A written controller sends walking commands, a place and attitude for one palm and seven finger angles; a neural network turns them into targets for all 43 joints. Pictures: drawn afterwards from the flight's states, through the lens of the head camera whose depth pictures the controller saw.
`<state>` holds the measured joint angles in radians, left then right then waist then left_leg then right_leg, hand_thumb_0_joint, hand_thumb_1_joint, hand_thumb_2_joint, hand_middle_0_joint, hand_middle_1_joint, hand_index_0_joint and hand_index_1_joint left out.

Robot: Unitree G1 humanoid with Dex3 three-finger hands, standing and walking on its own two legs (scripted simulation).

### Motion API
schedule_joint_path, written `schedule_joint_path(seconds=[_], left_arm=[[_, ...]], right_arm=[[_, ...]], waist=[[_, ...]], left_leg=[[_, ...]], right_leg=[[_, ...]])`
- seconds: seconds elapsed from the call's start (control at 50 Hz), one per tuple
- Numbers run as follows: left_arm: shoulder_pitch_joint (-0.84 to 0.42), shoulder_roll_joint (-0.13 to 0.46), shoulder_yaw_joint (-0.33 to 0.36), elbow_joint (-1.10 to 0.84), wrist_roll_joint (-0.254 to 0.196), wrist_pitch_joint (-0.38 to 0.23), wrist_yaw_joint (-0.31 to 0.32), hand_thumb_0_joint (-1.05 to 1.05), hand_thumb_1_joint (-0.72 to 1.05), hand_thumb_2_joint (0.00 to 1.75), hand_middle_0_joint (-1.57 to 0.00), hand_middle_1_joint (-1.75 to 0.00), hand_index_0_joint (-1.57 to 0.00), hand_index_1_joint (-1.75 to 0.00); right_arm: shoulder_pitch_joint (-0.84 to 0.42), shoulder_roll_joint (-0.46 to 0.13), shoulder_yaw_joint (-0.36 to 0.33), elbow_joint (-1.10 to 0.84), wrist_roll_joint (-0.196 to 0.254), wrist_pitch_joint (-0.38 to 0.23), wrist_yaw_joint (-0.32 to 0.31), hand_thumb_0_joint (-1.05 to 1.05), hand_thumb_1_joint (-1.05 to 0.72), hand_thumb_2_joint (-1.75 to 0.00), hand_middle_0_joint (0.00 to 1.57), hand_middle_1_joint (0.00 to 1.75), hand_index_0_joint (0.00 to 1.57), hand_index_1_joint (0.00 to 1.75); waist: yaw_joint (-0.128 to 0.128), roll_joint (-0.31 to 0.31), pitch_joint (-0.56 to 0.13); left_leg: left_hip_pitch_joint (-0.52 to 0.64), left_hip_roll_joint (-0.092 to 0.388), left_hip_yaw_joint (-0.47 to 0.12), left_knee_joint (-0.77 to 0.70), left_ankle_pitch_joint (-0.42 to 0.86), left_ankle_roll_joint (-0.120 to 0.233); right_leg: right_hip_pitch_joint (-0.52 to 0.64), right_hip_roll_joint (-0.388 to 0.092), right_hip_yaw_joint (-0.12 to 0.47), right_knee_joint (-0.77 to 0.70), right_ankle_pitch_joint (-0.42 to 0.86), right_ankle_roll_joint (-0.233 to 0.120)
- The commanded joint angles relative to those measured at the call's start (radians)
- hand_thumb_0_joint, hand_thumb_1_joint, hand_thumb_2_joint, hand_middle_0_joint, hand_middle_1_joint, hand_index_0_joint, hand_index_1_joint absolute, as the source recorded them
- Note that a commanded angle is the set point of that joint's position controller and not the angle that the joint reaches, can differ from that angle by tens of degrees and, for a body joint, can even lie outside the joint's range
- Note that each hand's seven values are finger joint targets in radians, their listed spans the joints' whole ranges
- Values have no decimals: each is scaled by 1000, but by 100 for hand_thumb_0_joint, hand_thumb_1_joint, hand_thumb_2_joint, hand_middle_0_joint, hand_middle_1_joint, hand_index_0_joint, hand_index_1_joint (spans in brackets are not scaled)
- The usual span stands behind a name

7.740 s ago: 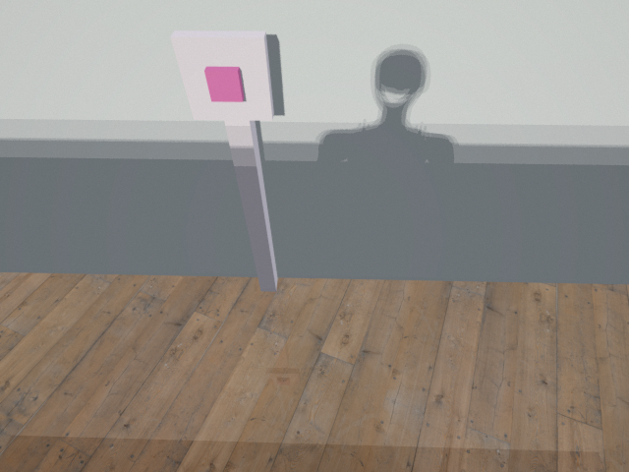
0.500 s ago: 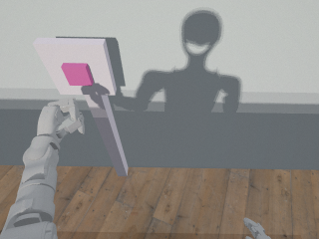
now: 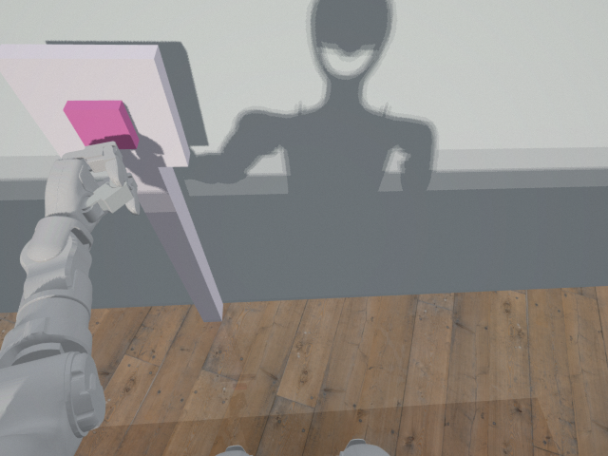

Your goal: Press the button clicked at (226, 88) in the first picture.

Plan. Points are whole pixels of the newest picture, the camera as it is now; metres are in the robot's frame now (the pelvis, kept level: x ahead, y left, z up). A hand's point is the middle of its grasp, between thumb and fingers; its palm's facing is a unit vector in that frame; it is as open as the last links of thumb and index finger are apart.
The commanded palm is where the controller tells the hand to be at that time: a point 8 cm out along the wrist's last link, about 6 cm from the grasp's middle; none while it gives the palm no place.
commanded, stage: aim a knuckle at the button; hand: left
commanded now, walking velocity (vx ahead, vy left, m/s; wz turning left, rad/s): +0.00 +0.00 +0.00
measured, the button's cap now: (104, 124) +0.52 +0.26 +0.12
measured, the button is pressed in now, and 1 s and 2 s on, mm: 0 0 10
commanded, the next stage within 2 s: press the button with the knuckle in 0.50 s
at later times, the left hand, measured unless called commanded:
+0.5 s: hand (127, 198) +0.42 +0.21 +0.09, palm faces +0.03 -1.00 +0.01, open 3.1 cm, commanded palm +0.39 +0.27 +0.10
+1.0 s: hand (137, 174) +0.46 +0.21 +0.09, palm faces +0.02 -1.00 +0.00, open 3.1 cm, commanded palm +0.43 +0.27 +0.10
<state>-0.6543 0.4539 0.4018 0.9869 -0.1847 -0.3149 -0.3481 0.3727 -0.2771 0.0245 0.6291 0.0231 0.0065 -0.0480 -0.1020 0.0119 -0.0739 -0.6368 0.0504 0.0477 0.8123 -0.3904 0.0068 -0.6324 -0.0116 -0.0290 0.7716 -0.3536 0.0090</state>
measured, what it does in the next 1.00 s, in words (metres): stands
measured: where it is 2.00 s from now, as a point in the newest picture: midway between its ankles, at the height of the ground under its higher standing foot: outside the picture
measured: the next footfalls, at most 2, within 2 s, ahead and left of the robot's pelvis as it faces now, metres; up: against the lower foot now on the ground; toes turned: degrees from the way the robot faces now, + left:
none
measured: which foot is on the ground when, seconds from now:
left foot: down 0.00-1.00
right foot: down 0.00-1.00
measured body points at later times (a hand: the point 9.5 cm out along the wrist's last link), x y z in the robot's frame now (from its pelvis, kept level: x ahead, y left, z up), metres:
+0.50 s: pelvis +0.00 +0.00 +0.00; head +0.06 +0.01 +0.45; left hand +0.41 +0.27 +0.09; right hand +0.10 -0.25 -0.11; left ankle +0.00 +0.11 -0.70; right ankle +0.01 -0.13 -0.70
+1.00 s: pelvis +0.00 +0.00 +0.00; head +0.08 +0.01 +0.44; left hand +0.45 +0.26 +0.10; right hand +0.04 -0.27 -0.12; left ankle +0.00 +0.11 -0.70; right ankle +0.01 -0.13 -0.70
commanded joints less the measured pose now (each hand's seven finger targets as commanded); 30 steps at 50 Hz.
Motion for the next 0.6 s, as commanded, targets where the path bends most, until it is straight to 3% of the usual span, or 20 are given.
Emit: schedule_joint_path(seconds=[0.0, 0.04, 0.06, 0.08, 0.16, 0.18, 0.24, 0.28, 0.36, 0.4, 0.42, 0.46, 0.54, 0.58], left_arm=[[-340, 295, 70, -274, -21, -70, 11, 0, 90, 90, -130, -150, -130, -150], [-313, 292, 75, -329, -24, -84, 15, 0, 90, 90, -130, -150, -130, -150], [-310, 267, 54, -347, -27, -85, 15, 0, 90, 90, -130, -150, -130, -150], [-333, 233, 25, -371, -32, -86, 17, 0, 90, 90, -130, -150, -130, -150], [-316, 218, 16, -291, -38, -52, 21, 0, 90, 90, -130, -150, -130, -150], [-336, 210, 3, -291, -33, -48, 22, 0, 90, 90, -130, -150, -130, -150], [-364, 198, -13, -344, -26, -58, 34, 0, 90, 90, -130, -150, -130, -150], [-355, 160, -36, -362, -28, -62, 43, 0, 90, 90, -130, -150, -130, -150], [-299, 172, -15, -295, -28, -45, 56, 0, 90, 90, -130, -150, -130, -150], [-320, 194, -11, -286, -15, -37, 59, 0, 90, 90, -130, -150, -130, -150], [-328, 180, -21, -294, -13, -38, 60, 0, 90, 90, -130, -150, -130, -150], [-332, 209, 0, -324, -12, -52, 65, 0, 90, 90, -130, -150, -130, -150], [-348, 180, -19, -342, -25, -69, 57, 0, 90, 90, -130, -150, -130, -150], [-363, 165, -37, -298, -25, -60, 50, 0, 90, 90, -130, -150, -130, -150]], right_arm=[[50, -154, -62, -117, 5, -26, -7, 0, -90, -90, 20, 30, 20, 30], [51, -150, -68, -122, 5, -26, -7, 0, -90, -90, 20, 30, 20, 30], [41, -145, -65, -124, 8, -27, -7, 0, -90, -90, 20, 30, 20, 30], [40, -141, -65, -118, 8, -29, -7, 0, -90, -90, 20, 30, 20, 30], [36, -149, -61, -103, 14, -31, -14, 0, -90, -90, 20, 30, 20, 30], [32, -149, -59, -103, 14, -32, -16, 0, -90, -90, 20, 30, 20, 30], [32, -147, -63, -105, 11, -38, -15, 0, -90, -90, 20, 30, 20, 30], [26, -140, -61, -106, 10, -43, -11, 0, -90, -90, 20, 30, 20, 30], [17, -144, -57, -109, 12, -39, -9, 0, -90, -90, 20, 30, 20, 30], [8, -144, -51, -114, 13, -33, -9, 0, -90, -90, 20, 30, 20, 30], [6, -140, -51, -121, 13, -34, -8, 0, -90, -90, 20, 30, 20, 30], [1, -140, -51, -129, 11, -32, -8, 0, -90, -90, 20, 30, 20, 30], [0, -137, -52, -126, 13, -36, -10, 0, -90, -90, 20, 30, 20, 30], [-4, -139, -48, -119, 16, -35, -13, 0, -90, -90, 20, 30, 20, 30]], waist=[[37, 67, -402], [38, 59, -423], [34, 106, -409], [23, 107, -407], [9, 32, -315], [8, 61, -308], [12, 82, -365], [17, 99, -393], [24, 9, -333], [25, 44, -305], [26, 44, -310], [31, 50, -338], [21, 47, -362], [8, 38, -316]], left_leg=[[194, -34, -32, -89, 331, 19], [227, -27, -39, -87, 374, 20], [244, -26, -36, -90, 381, 17], [264, -24, -44, -93, 380, 14], [210, -24, -46, -108, 286, 18], [210, -26, -45, -109, 273, 17], [272, -23, -58, -102, 313, 13], [310, -22, -66, -100, 354, 6], [236, -27, -54, -104, 324, 13], [206, -32, -48, -110, 284, 11], [213, -32, -49, -109, 283, 12], [223, -33, -46, -104, 294, 14], [249, -31, -50, -97, 306, 13], [225, -32, -49, -103, 262, 14]], right_leg=[[219, 36, 10, -62, 355, -28], [223, 41, 7, -61, 373, -30], [204, 40, 6, -64, 370, -30], [187, 41, -1, -66, 355, -30], [157, 41, -8, -87, 288, -27], [146, 38, -5, -88, 274, -29], [136, 38, -10, -78, 275, -33], [135, 37, -14, -73, 292, -34], [168, 35, -12, -77, 311, -30], [162, 29, -8, -77, 288, -31], [161, 30, -9, -75, 284, -32], [182, 30, -1, -74, 301, -32], [181, 34, -1, -74, 306, -33], [158, 33, -1, -84, 276, -30]])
